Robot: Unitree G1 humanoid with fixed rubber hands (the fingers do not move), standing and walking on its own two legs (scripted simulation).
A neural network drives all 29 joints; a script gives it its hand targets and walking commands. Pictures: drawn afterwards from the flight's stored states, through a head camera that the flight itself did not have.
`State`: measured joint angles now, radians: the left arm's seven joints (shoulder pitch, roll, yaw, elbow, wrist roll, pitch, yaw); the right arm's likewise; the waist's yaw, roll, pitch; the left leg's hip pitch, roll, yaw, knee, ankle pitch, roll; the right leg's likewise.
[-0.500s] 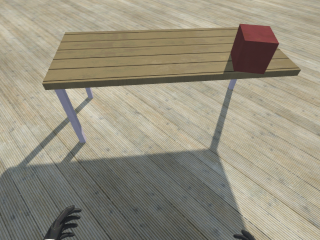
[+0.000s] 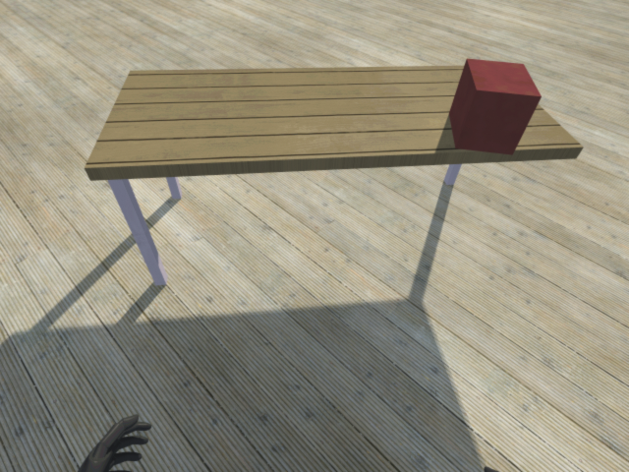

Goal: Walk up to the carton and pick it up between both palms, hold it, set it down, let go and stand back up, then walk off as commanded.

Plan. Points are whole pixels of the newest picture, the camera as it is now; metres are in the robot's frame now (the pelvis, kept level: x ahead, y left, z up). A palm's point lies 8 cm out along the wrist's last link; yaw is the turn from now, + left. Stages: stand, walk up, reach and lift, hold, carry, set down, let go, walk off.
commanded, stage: walk up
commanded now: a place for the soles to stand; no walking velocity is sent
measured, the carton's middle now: (489, 106) +1.14 -0.50 -0.08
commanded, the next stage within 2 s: none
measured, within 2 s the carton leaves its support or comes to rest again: neither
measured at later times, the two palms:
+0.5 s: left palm (142, 465) +0.16 +0.23 -0.09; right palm out of the picture +0.17 -0.39 -0.08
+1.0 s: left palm (158, 371) +0.30 +0.26 -0.13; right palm (577, 400) +0.25 -0.36 -0.06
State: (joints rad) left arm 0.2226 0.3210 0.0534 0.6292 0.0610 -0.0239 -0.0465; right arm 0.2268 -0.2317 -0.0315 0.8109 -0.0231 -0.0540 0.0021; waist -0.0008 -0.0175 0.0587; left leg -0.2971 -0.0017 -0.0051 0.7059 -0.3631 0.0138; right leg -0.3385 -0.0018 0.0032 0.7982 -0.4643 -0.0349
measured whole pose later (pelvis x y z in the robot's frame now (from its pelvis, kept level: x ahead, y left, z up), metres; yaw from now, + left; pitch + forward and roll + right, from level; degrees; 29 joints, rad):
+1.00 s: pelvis +0.20 -0.04 -0.01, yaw -1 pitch -7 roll +0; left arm 0.33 0.42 0.11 0.63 0.07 0.04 -0.09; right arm 0.32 -0.36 -0.05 0.82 0.00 -0.11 -0.04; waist 0.00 -0.15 0.10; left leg -0.28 -0.01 0.16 0.79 -0.41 0.10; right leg -0.54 -0.01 0.06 1.15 -0.27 -0.01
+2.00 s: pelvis +0.40 -0.14 -0.03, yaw -2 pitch -5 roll +0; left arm 0.20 0.46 0.12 0.63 0.05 0.06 -0.08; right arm 0.35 -0.38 -0.04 0.86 -0.02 -0.12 -0.08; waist 0.00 -0.15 0.12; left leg -0.38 0.04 0.05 0.91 -0.44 0.02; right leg -0.55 -0.01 0.02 1.23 -0.44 0.00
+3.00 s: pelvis +0.54 -0.39 -0.03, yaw +0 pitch -3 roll +3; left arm 0.20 0.44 0.13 0.63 0.05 0.06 -0.09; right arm 0.34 -0.39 -0.05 0.87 -0.02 -0.08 -0.12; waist 0.00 -0.10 0.12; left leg -0.50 0.06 -0.06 1.08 -0.54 0.00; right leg -0.49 -0.02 -0.01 0.97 -0.43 -0.03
